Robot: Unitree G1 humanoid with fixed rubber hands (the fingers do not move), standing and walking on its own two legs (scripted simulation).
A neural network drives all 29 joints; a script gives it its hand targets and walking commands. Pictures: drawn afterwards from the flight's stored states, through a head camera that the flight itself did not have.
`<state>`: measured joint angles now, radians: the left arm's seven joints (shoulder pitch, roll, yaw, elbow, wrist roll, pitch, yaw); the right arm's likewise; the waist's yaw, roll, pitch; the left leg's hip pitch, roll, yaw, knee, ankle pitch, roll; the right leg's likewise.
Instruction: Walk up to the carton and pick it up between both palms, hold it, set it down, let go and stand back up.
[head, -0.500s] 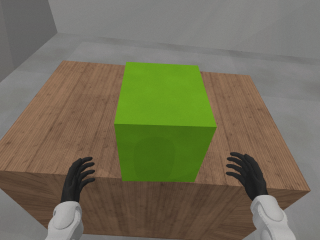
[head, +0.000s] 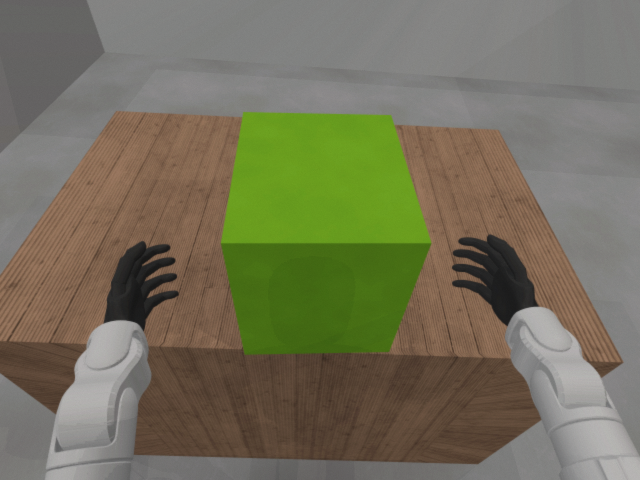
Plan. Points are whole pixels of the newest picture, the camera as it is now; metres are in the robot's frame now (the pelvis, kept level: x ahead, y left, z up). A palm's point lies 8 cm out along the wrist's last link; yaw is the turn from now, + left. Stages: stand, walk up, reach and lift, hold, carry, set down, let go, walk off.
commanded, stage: reach and lift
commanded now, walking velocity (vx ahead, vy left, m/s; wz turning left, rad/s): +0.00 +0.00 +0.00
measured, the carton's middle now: (317, 234) +0.47 +0.02 +0.03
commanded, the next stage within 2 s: none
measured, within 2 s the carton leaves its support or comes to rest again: neither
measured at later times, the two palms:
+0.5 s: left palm (128, 234) +0.35 +0.23 +0.14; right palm (492, 214) +0.40 -0.20 +0.15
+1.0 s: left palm (120, 183) +0.39 +0.24 +0.18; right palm (491, 150) +0.46 -0.19 +0.21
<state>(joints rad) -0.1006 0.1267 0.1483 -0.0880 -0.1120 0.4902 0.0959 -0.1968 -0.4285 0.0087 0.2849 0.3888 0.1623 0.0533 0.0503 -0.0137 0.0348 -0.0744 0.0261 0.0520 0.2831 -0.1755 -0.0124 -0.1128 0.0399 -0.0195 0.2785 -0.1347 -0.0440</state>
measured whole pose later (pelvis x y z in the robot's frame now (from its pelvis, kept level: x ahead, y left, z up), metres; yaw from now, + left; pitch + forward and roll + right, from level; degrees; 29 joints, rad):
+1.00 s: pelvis -0.01 +0.00 +0.00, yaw +2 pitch +6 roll +0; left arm -0.80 0.28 0.14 0.39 -0.16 0.65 0.14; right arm -1.01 -0.53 0.10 0.88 0.51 0.33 0.07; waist 0.06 -0.01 -0.06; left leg -0.27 0.02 0.01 0.34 -0.17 -0.01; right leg -0.28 0.04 -0.06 0.29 -0.12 -0.04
